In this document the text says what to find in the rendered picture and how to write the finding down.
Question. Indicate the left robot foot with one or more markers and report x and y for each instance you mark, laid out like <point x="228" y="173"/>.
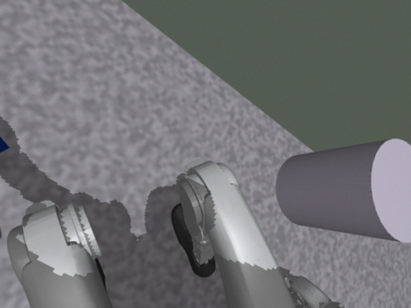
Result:
<point x="101" y="272"/>

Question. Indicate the right robot foot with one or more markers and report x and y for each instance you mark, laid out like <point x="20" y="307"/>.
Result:
<point x="185" y="240"/>

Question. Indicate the right robot hand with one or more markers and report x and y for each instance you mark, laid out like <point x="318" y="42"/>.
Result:
<point x="304" y="293"/>

